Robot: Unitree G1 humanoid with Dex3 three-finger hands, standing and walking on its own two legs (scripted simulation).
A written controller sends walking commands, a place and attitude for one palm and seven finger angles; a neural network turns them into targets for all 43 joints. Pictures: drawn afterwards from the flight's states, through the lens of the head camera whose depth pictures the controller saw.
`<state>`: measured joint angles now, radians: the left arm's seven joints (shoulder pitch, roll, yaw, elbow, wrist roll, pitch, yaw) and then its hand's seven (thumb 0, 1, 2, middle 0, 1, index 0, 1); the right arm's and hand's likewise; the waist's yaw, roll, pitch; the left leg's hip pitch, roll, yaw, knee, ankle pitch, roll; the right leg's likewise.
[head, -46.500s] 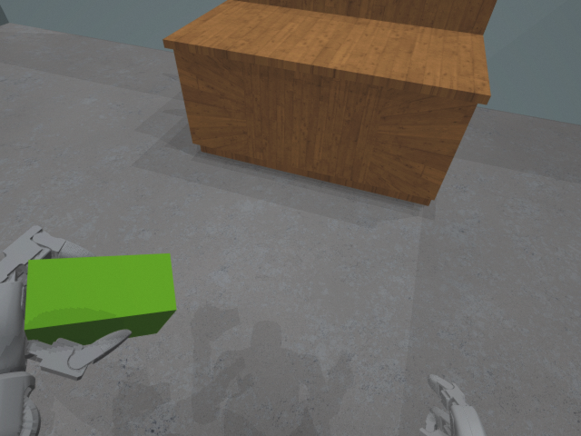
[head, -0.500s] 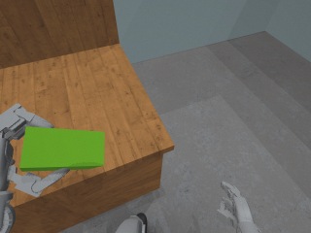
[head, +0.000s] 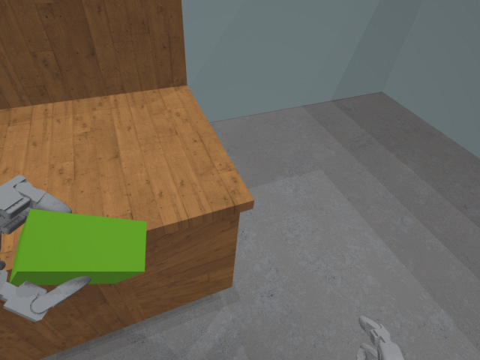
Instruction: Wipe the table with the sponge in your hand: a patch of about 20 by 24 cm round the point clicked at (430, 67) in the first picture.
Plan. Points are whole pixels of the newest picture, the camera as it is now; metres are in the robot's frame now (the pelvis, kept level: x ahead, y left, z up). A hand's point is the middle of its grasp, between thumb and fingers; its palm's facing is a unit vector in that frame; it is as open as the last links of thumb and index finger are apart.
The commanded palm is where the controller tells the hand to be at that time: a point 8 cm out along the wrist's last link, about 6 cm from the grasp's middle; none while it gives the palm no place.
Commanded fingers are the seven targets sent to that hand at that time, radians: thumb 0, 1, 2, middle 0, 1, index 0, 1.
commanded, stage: stop stepping back and stand still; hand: left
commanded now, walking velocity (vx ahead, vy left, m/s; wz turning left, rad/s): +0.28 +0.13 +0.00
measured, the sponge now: (98, 253) +0.21 +0.21 +0.14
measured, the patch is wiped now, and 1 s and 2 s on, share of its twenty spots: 1.00 1.00 1.00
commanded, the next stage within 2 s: stand and wait in 0.94 s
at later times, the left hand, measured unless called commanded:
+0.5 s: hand out of the picture +0.08 +0.28 +0.19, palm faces +0.43 -0.80 -0.41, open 10.4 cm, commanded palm +0.03 +0.31 +0.19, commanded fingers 0.00 0.10 1.30 -1.20 -1.60 -1.20 -1.60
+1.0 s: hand out of the picture +0.06 +0.28 +0.18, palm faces +0.45 -0.80 -0.39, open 10.4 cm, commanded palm +0.00 +0.30 +0.19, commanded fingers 0.00 0.10 1.30 -1.20 -1.60 -1.20 -1.60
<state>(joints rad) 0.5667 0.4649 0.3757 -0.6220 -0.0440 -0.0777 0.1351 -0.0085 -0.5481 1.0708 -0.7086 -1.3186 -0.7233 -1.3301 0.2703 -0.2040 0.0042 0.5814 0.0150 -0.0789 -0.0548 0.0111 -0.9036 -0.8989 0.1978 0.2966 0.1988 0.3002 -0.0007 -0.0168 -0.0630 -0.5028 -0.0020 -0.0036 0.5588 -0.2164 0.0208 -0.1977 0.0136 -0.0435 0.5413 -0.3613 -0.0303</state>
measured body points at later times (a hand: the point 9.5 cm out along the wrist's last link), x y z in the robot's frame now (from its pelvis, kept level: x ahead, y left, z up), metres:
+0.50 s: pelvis -0.12 +0.02 +0.00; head -0.16 +0.02 +0.45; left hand +0.05 +0.32 +0.21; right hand +0.02 -0.21 -0.09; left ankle -0.18 +0.15 -0.73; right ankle -0.06 -0.07 -0.71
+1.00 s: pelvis -0.15 +0.01 +0.01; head -0.16 +0.03 +0.46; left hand +0.03 +0.32 +0.20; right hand +0.00 -0.21 -0.07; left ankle -0.16 +0.12 -0.73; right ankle -0.15 -0.12 -0.70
